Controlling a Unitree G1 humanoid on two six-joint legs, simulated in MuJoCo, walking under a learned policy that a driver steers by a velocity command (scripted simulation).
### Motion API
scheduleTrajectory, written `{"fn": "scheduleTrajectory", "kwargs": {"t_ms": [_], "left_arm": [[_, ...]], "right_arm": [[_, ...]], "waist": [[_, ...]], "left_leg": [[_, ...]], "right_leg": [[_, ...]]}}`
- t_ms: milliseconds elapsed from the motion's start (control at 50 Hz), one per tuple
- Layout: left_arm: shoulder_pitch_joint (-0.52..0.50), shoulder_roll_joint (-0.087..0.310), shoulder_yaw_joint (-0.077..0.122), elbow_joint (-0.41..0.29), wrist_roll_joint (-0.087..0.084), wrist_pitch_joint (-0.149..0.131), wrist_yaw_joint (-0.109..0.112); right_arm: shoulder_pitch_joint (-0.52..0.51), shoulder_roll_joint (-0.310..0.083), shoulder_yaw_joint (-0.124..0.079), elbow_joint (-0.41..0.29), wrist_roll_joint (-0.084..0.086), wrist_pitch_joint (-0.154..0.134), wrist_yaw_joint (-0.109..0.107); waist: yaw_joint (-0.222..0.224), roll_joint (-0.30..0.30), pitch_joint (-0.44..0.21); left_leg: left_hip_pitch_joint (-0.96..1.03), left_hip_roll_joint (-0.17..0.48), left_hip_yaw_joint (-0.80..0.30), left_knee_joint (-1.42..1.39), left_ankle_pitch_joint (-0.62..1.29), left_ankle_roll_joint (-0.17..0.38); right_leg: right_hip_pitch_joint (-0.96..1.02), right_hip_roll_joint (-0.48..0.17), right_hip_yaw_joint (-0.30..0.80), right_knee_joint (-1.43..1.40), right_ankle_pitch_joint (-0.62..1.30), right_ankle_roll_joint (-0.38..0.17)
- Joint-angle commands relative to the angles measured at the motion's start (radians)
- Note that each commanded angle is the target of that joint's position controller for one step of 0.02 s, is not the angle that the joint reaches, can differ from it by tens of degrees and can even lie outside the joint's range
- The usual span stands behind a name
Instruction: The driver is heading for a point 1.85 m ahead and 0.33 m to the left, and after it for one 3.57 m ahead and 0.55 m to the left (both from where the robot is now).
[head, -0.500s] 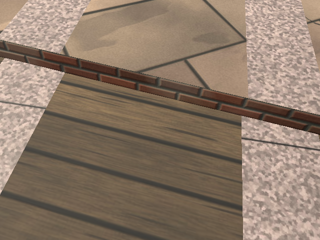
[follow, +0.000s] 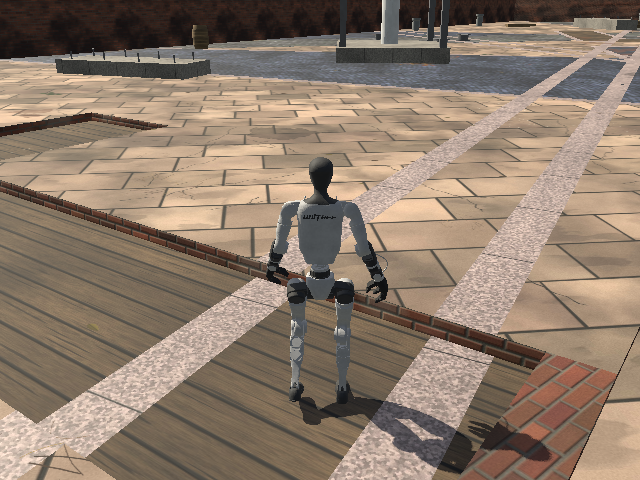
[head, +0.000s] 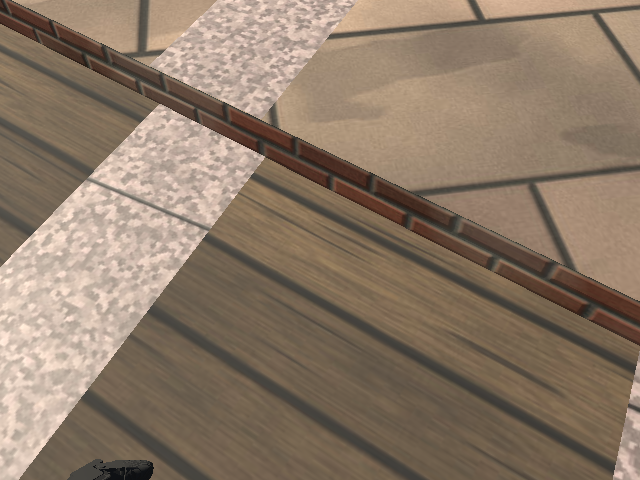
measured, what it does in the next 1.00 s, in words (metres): steps on the spot, turning left: left foot, then right foot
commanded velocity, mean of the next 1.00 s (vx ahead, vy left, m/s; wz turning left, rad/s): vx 0.04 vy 0.00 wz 0.47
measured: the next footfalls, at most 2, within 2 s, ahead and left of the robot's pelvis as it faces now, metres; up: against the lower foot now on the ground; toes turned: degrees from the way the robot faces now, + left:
left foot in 0.26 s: +0.12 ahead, +0.15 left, +0.00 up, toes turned +11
right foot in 0.72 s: +0.18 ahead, -0.07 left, +0.00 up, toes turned +28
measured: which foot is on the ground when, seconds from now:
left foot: up 0.00-0.24, down 0.26-0.72, up 0.74-1.00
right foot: down 0.00-0.26, up 0.28-0.70, down 0.72-1.00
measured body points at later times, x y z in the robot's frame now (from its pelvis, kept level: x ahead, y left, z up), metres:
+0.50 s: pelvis +0.07 +0.05 +0.01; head +0.11 +0.09 +0.45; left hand +0.15 +0.37 -0.11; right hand +0.30 -0.18 -0.06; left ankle +0.08 +0.14 -0.73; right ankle +0.12 -0.11 -0.66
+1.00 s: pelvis +0.08 +0.02 +0.00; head +0.11 +0.03 +0.45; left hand +0.09 +0.32 -0.10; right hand +0.34 -0.16 -0.10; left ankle +0.00 +0.14 -0.72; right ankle +0.14 -0.09 -0.73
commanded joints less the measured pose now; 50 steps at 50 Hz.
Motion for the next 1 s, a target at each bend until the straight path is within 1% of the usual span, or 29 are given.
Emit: {"fn": "scheduleTrajectory", "kwargs": {"t_ms": [20, 80, 180, 220, 240, 260, 280, 300, 320, 340, 360, 380, 420, 520, 640, 680, 700, 720, 740, 760, 780, 800, 820, 840, 880, 920, 940, 960, 1000], "left_arm": [[-0.019, 0.154, 0.048, -0.036, 0.003, -0.005, 0.007], [-0.044, 0.179, 0.058, -0.025, -0.011, 0.008, 0.017], [-0.023, 0.222, 0.071, 0.007, -0.035, 0.03, 0.011], [-0.021, 0.23, 0.074, 0.021, -0.053, 0.036, 0.009], [0.008, 0.212, 0.07, 0.036, -0.056, 0.038, 0.007], [0.075, 0.175, 0.061, 0.06, -0.037, 0.04, 0.003], [0.088, 0.122, 0.038, 0.025, 0.02, 0.042, -0.003], [0.007, 0.15, 0.044, -0.001, 0.005, 0.042, 0.006], [-0.029, 0.182, 0.054, -0.003, -0.023, 0.048, 0.012], [-0.018, 0.183, 0.057, 0.004, -0.028, 0.052, 0.02], [-0.014, 0.187, 0.06, 0.018, -0.018, 0.055, 0.03], [-0.009, 0.193, 0.064, 0.017, -0.012, 0.059, 0.034], [0.015, 0.177, 0.061, 0.024, -0.017, 0.059, 0.03], [-0.018, 0.142, 0.044, 0.017, -0.022, 0.059, 0.024], [0.001, 0.157, 0.048, 0.018, -0.031, 0.048, 0.004], [0.034, 0.149, 0.048, 0.025, -0.029, 0.04, -0.006], [0.06, 0.143, 0.048, 0.033, -0.024, 0.037, -0.01], [0.07, 0.176, 0.054, 0.03, -0.008, 0.035, -0.008], [0.051, 0.241, 0.062, 0.011, 0.008, 0.04, -0.001], [0.042, 0.237, 0.058, 0.022, 0.03, 0.039, -0.003], [0.015, 0.205, 0.051, 0.004, 0.02, 0.032, -0.002], [-0.002, 0.195, 0.049, 0.006, 0.004, 0.032, 0.004], [-0.015, 0.183, 0.044, 0.005, -0.011, 0.032, 0.008], [-0.022, 0.169, 0.038, 0.009, -0.022, 0.031, 0.01], [-0.01, 0.144, 0.028, 0.022, -0.021, 0.04, 0.011], [-0.002, 0.147, 0.029, 0.03, -0.018, 0.052, 0.01], [0.023, 0.16, 0.032, 0.038, -0.018, 0.058, 0.01], [0.044, 0.174, 0.035, 0.045, -0.021, 0.063, 0.009], [0.051, 0.171, 0.029, 0.057, -0.035, 0.066, 0.006]], "right_arm": [[0.081, -0.032, -0.013, -0.077, -0.007, 0.015, -0.003], [0.032, -0.035, -0.01, -0.104, -0.012, 0.015, 0.014], [-0.066, -0.073, -0.023, -0.164, -0.012, 0.028, 0.041], [-0.054, -0.073, -0.031, -0.171, -0.014, 0.029, 0.047], [-0.034, -0.087, -0.04, -0.164, -0.018, 0.027, 0.043], [0.014, -0.153, -0.062, -0.159, -0.017, 0.024, 0.029], [0.034, -0.269, -0.083, -0.188, -0.023, 0.021, 0.009], [0.053, -0.252, -0.072, -0.202, -0.052, -0.001, 0.02], [0.034, -0.222, -0.063, -0.195, -0.05, -0.02, 0.027], [-0.012, -0.193, -0.057, -0.191, -0.033, -0.029, 0.024], [-0.051, -0.161, -0.047, -0.198, -0.019, -0.028, 0.018], [-0.088, -0.152, -0.04, -0.207, -0.014, -0.021, 0.011], [-0.104, -0.146, -0.035, -0.218, -0.027, -0.014, 0.002], [-0.088, -0.161, -0.044, -0.216, -0.02, -0.005, -0.01], [-0.103, -0.152, -0.042, -0.219, -0.019, 0.006, 0.004], [-0.118, -0.137, -0.035, -0.216, -0.012, 0.011, 0.004], [-0.122, -0.125, -0.029, -0.212, -0.006, 0.013, 0.002], [-0.09, -0.097, -0.02, -0.206, -0.012, 0.01, 0.0], [-0.033, -0.049, -0.005, -0.204, -0.034, 0.005, 0.002], [-0.075, -0.102, -0.023, -0.226, -0.029, -0.004, -0.003], [-0.077, -0.168, -0.045, -0.205, -0.03, -0.007, -0.008], [-0.071, -0.175, -0.054, -0.186, -0.022, -0.004, -0.007], [-0.054, -0.145, -0.051, -0.163, -0.02, 0.005, -0.01], [-0.05, -0.118, -0.044, -0.157, -0.023, 0.011, -0.011], [-0.057, -0.055, -0.023, -0.151, -0.019, 0.013, -0.006], [-0.093, -0.009, -0.001, -0.158, -0.021, 0.008, 0.0], [-0.113, -0.003, 0.003, -0.16, -0.019, 0.006, 0.002], [-0.109, -0.016, 0.0, -0.154, -0.013, 0.005, 0.003], [-0.055, -0.025, -0.005, -0.119, -0.015, 0.002, 0.006]], "waist": [[-0.008, -0.168, -0.144], [0.0, -0.142, -0.192], [0.028, -0.153, -0.157], [0.01, -0.148, -0.151], [0.006, -0.124, -0.154], [0.006, 0.001, -0.172], [0.035, 0.305, -0.181], [-0.037, 0.234, -0.262], [-0.036, 0.134, -0.234], [-0.005, 0.094, -0.201], [0.009, 0.061, -0.192], [0.029, 0.072, -0.184], [0.047, 0.088, -0.207], [0.025, 0.1, -0.203], [0.012, 0.137, -0.194], [0.032, 0.135, -0.197], [0.051, 0.125, -0.192], [0.04, 0.067, -0.193], [-0.013, -0.159, -0.191], [0.002, -0.307, -0.129], [0.02, -0.226, -0.109], [0.014, -0.187, -0.103], [0.007, -0.161, -0.099], [0.008, -0.157, -0.092], [0.012, -0.168, -0.103], [0.035, -0.207, -0.128], [0.056, -0.224, -0.135], [0.063, -0.23, -0.141], [0.032, -0.207, -0.135]], "left_leg": [[-0.012, 0.065, 0.006, -0.099, 0.08, -0.019], [0.06, 0.081, 0.02, -0.255, 0.215, 0.001], [0.126, 0.061, 0.07, -0.448, 0.232, 0.049], [0.196, 0.033, 0.104, -0.597, 0.28, 0.082], [0.272, 0.009, 0.106, -0.677, 0.348, 0.108], [0.411, 0.063, -0.001, -0.758, 0.598, 0.154], [0.581, 0.325, -0.371, -0.769, 0.968, 0.308], [0.536, 0.394, -0.496, -0.812, 0.917, 0.455], [0.513, 0.339, -0.405, -0.824, 0.856, 0.424], [0.484, 0.287, -0.335, -0.819, 0.777, 0.366], [0.462, 0.254, -0.305, -0.819, 0.722, 0.325], [0.415, 0.231, -0.28, -0.823, 0.725, 0.311], [0.384, 0.204, -0.262, -0.828, 0.748, 0.312], [0.384, 0.179, -0.309, -0.822, 0.607, 0.309], [0.355, 0.167, -0.413, -0.797, 0.537, 0.296], [0.346, 0.145, -0.414, -0.759, 0.555, 0.271], [0.315, 0.118, -0.399, -0.737, 0.517, 0.239], [0.251, 0.074, -0.361, -0.686, 0.387, 0.187], [0.141, -0.051, -0.218, -0.506, 0.095, 0.121], [0.049, -0.117, -0.114, -0.375, -0.124, 0.07], [0.044, -0.08, -0.134, -0.209, -0.123, 0.038], [0.019, -0.083, -0.134, -0.129, -0.076, 0.022], [0.012, -0.079, -0.138, -0.097, -0.045, 0.004], [0.001, -0.071, -0.147, -0.091, -0.01, -0.011], [0.054, -0.056, -0.097, -0.201, 0.021, -0.028], [0.144, -0.017, -0.022, -0.396, 0.025, -0.033], [0.183, -0.014, 0.002, -0.478, 0.025, -0.032], [0.217, -0.018, 0.019, -0.558, 0.063, -0.029], [0.342, -0.028, 0.044, -0.83, 0.293, 0.001]], "right_leg": [[0.119, -0.288, 0.156, -0.172, 0.46, -0.226], [0.134, -0.3, 0.085, -0.177, 0.401, -0.22], [0.171, -0.324, 0.037, -0.14, 0.216, -0.177], [0.187, -0.318, 0.013, -0.065, 0.167, -0.132], [0.162, -0.287, -0.016, 0.006, 0.104, -0.088], [0.07, -0.219, -0.084, 0.166, -0.013, -0.013], [-0.229, -0.069, -0.149, 0.515, -0.515, 0.094], [-0.312, -0.004, 0.048, 0.708, -0.591, 0.103], [-0.332, -0.025, 0.096, 0.77, -0.516, 0.089], [-0.342, -0.043, 0.109, 0.75, -0.428, 0.077], [-0.337, -0.056, 0.119, 0.717, -0.369, 0.078], [-0.296, -0.052, 0.118, 0.7, -0.325, 0.084], [-0.236, -0.024, 0.112, 0.679, -0.269, 0.095], [-0.174, 0.003, 0.133, 0.43, -0.229, 0.112], [-0.047, 0.022, 0.137, 0.234, -0.244, 0.088], [0.037, 0.02, 0.117, 0.091, -0.168, 0.066], [0.114, 0.013, 0.104, -0.035, -0.057, 0.046], [0.199, -0.075, 0.173, -0.084, 0.032, 0.011], [0.266, -0.265, 0.36, -0.117, 0.21, -0.073], [0.162, -0.384, 0.533, -0.16, 0.252, -0.24], [0.145, -0.379, 0.516, -0.164, 0.226, -0.273], [0.163, -0.331, 0.449, -0.146, 0.213, -0.241], [0.178, -0.285, 0.385, -0.129, 0.204, -0.206], [0.197, -0.271, 0.358, -0.114, 0.239, -0.197], [0.213, -0.218, 0.275, -0.098, 0.295, -0.182], [0.232, -0.189, 0.229, -0.076, 0.324, -0.169], [0.24, -0.192, 0.233, -0.068, 0.337, -0.174], [0.248, -0.198, 0.245, -0.057, 0.342, -0.178], [0.22, -0.184, 0.241, -0.035, 0.307, -0.149]]}}
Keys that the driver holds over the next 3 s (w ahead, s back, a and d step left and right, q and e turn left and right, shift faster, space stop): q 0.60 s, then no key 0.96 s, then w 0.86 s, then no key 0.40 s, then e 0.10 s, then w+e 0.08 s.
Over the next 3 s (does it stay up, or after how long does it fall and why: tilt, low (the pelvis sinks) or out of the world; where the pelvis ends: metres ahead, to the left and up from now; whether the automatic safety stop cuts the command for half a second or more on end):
stays up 0.55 0.27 0.00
